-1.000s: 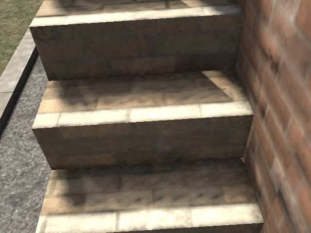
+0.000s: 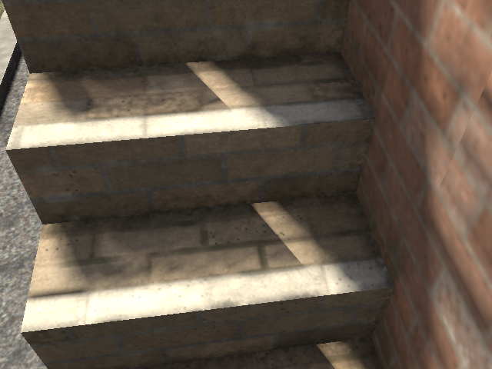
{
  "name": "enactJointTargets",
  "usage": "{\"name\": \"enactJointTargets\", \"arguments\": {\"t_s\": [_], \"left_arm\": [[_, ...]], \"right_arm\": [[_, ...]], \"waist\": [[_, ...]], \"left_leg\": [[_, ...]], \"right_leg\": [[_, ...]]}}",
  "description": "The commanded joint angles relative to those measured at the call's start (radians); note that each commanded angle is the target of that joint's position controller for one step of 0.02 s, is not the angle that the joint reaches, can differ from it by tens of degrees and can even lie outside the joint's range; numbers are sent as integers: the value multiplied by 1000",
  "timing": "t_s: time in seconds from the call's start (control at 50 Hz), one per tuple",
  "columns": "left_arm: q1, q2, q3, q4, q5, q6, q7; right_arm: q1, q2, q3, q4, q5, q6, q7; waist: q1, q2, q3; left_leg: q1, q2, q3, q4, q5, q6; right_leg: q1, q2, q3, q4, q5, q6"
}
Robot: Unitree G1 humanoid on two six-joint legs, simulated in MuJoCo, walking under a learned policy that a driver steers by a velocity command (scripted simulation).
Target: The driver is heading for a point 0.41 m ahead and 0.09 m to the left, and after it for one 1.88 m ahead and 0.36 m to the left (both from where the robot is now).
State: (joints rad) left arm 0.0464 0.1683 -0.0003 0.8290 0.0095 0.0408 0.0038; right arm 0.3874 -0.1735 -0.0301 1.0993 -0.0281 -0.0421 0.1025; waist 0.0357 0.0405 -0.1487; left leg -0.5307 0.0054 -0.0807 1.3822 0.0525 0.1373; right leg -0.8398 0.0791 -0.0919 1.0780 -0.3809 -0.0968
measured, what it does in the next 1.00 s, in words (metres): climbs, turning left: left foot 0.20 m higher, then right foot 0.21 m higher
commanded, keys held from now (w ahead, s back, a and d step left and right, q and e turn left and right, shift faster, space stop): w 0.14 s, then w+q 0.66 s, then w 0.20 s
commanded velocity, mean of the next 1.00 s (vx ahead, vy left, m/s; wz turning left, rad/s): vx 0.50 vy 0.00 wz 0.34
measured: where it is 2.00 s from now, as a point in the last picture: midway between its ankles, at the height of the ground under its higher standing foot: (160, 76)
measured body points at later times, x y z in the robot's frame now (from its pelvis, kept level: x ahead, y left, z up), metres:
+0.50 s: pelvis +0.22 +0.07 +0.15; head +0.22 +0.08 +0.60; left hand +0.19 +0.29 -0.01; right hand +0.48 -0.09 +0.07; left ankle +0.26 +0.17 -0.44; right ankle +0.13 -0.08 -0.59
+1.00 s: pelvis +0.43 +0.10 +0.41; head +0.45 +0.13 +0.86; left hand +0.51 +0.37 +0.31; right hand +0.51 -0.16 +0.28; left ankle +0.30 +0.18 -0.25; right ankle +0.53 +0.03 -0.24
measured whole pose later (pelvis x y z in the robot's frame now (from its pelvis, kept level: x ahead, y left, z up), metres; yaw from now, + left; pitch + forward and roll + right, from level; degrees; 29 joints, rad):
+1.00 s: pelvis +0.43 +0.10 +0.41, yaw +21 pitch +7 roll -5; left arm 0.12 0.19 -0.02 0.54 0.07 0.12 -0.13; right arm 0.42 -0.28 -0.02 1.05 -0.02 -0.07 0.16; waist 0.09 0.03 -0.08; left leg -0.53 -0.04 -0.20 1.15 0.26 0.24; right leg -0.79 0.11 -0.09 1.09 -0.46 -0.09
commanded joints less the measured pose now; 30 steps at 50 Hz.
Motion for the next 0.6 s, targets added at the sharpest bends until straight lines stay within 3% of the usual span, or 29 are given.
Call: {"name": "enactJointTargets", "arguments": {"t_s": [0.02, 0.04, 0.06, 0.08, 0.1, 0.12, 0.14, 0.16, 0.18, 0.2, 0.22, 0.26, 0.28, 0.3, 0.32, 0.34, 0.36, 0.38, 0.4, 0.42, 0.44, 0.46, 0.48, 0.5, 0.52, 0.54, 0.56, 0.58, 0.6], "left_arm": [[148, -149, -29, 120, 39, -68, -92], [91, -175, -40, 136, 20, -79, -122], [192, -149, -33, 161, 35, -89, -133], [154, -135, -28, 150, 19, -99, -144], [65, -123, -28, 101, -5, -106, -157], [55, -4, 5, 96, -4, -92, -153], [100, 27, 13, 93, 8, -94, -149], [235, 44, 14, 157, 36, -93, -138], [339, 10, 3, 198, 55, -97, -140], [400, -24, -8, 225, 68, -108, -142], [454, -35, -25, 234, 96, -116, -163], [451, -29, -22, 237, 86, -122, -173], [474, 24, -12, 262, 96, -112, -179], [345, 89, 5, 203, 60, -95, -199], [358, 94, 10, 209, 60, -86, -200], [382, 74, 2, 196, 43, -102, -208], [362, 85, -11, 213, 74, -112, -212], [324, 146, 3, 206, 73, -124, -212], [346, 199, 17, 207, 67, -141, -207], [377, 270, 40, 195, 53, -163, -202], [328, 281, 46, 187, 70, -177, -203], [379, 124, 38, 136, -95, -206, 14], [276, 182, 38, 95, -105, -205, 73], [161, 182, 45, -3, -70, -201, 66], [4, 152, 51, -67, -6, -178, 51], [-2, 42, 38, -131, 66, -166, 50], [20, -27, 18, -185, 61, -147, 60], [23, -78, -3, -227, 54, -137, 75], [181, 67, 21, -118, 35, -118, -58]], "right_arm": [[-67, 60, 14, -91, 62, 32, -48], [-60, 96, 30, -113, 55, 23, -53], [-78, 83, 40, -171, 47, 18, -57], [-98, 68, 40, -186, 34, 16, -70], [-108, 50, 43, -201, 47, 16, -75], [-124, 30, 60, -226, 59, 33, -64], [-158, 0, 48, -231, 56, 38, -66], [-192, 5, 56, -240, 39, 49, -70], [-226, 44, 69, -260, 22, 63, -75], [-275, 45, 68, -280, 18, 66, -83], [-353, -13, 55, -315, 27, 78, -100], [-453, -49, 39, -367, 37, 78, -111], [-508, -41, 46, -389, 44, 81, -116], [-526, -21, 63, -379, 26, 90, -95], [-596, -41, 65, -389, 30, 97, -88], [-654, -5, 80, -398, 1, 83, -72], [-541, 17, 90, -360, -3, 69, -76], [-471, -5, 87, -354, -1, 70, -70], [-471, -23, 88, -362, 4, 70, -58], [-421, -48, 84, -372, 17, 57, -52], [-369, -88, 80, -348, 39, 44, -61], [-282, -21, 54, -406, -52, 47, -72], [-176, -32, 41, -386, -52, 44, -90], [-87, -126, 9, -360, -63, 50, -103], [-89, -203, -33, -328, -57, 61, -111], [-139, -222, -54, -340, -33, 42, -102], [-146, -226, -62, -296, -21, 17, -95], [-138, -186, -59, -238, -13, -9, -88], [-61, -124, -6, -232, 10, -1, -34]], "waist": [[14, -145, 93], [-60, -7, 67], [-60, 34, 23], [-98, 31, -5], [-130, -12, -3], [-101, -82, -32], [-85, -102, -13], [-34, -135, -8], [-23, -118, 25], [-5, -99, 48], [9, -62, 67], [8, -124, 65], [9, -137, 61], [-38, -125, 70], [2, -80, 82], [21, -104, 102], [-42, -168, 102], [-102, -170, 65], [-102, -165, -11], [-125, -248, -117], [-133, -279, -145], [-131, -29, -262], [-210, 10, -237], [-241, 179, -204], [-262, 228, -135], [-191, 98, -110], [-110, 56, -56], [-55, 40, 92], [-98, -97, 223]], "left_leg": [[-608, -14, -238, 615, 11, 73], [-632, 5, -181, 588, -13, 81], [-660, 33, -127, 537, 1, 93], [-666, 77, -88, 532, -83, 73], [-584, 107, -50, 425, -212, 2], [-577, 81, 16, 537, -332, -29], [-619, 72, 48, 677, -349, -49], [-819, 62, 23, 869, -344, -36], [-983, 68, -10, 913, -307, -12], [-1063, 73, -17, 899, -271, 12], [-1074, 93, -20, 670, -169, -12], [-1058, 160, 26, 540, -240, -5], [-1061, 178, 1, 550, -399, 2], [-842, 156, 100, 423, -580, 25], [-705, 153, 112, 323, -687, 41], [-632, 125, 213, 342, -745, 18], [-609, 119, 150, 372, -567, 61], [-581, 83, 170, 298, -573, 81], [-515, 27, 225, 210, -616, 75], [-389, -42, 264, 66, -677, 59], [-290, -64, 251, -116, -595, 53], [62, -99, 188, -78, -713, 99], [157, -68, 6, -290, -717, 129], [257, 29, -354, -566, -832, 175], [266, 128, -733, -836, -800, 246], [269, 159, -749, -923, -516, 229], [228, 182, -705, -926, -505, 194], [149, 169, -592, -908, -588, 129], [1, 110, -551, -854, -204, 151]], "right_leg": [[342, -209, 524, -592, -216, -173], [311, -180, 413, -593, -40, -141], [375, -178, 322, -591, 163, -135], [371, -170, 259, -597, 234, -122], [294, -165, 207, -647, 198, -86], [235, -189, 220, -695, 181, -106], [231, -224, 276, -729, 102, -111], [358, -275, 388, -729, 3, -144], [479, -316, 447, -745, -84, -149], [544, -314, 437, -750, -100, -146], [577, -293, 395, -756, -35, -136], [594, -316, 325, -812, 94, -156], [607, -355, 323, -847, 137, -127], [465, -364, 227, -943, 141, -129], [358, -384, 230, -1011, 97, -118], [371, -389, 215, -1074, 223, -140], [460, -410, 171, -1030, 505, -156], [588, -405, 107, -961, 956, -168], [706, -402, 62, -883, 1421, -193], [858, -373, 8, -771, 1799, -197], [941, -377, 5, -658, 2003, -164], [767, -378, -38, -433, 2070, -109], [565, -340, -53, -245, 1807, -90], [297, -236, -47, 42, 1230, -62], [26, -61, 35, 556, 426, -30], [-108, -71, 216, 1018, 327, -17], [-202, -61, 223, 1187, 286, -14], [-312, -72, 215, 1236, 252, -20], [-382, 84, 487, 1124, 369, -56]]}}
Velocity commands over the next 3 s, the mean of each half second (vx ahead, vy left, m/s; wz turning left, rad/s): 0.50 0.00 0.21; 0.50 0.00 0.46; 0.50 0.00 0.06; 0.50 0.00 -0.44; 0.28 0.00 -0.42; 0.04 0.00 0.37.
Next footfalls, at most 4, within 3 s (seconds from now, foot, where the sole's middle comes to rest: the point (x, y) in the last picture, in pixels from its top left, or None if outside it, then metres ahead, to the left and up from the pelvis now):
0.44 left None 0.30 0.18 -0.48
0.92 right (248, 258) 0.56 0.05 -0.27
1.40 left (79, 100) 0.78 0.39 -0.07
2.04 right None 1.02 0.12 0.13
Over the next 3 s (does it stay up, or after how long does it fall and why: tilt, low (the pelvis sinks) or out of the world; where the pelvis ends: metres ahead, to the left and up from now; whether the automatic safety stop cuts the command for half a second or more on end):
stays up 1.10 0.25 0.95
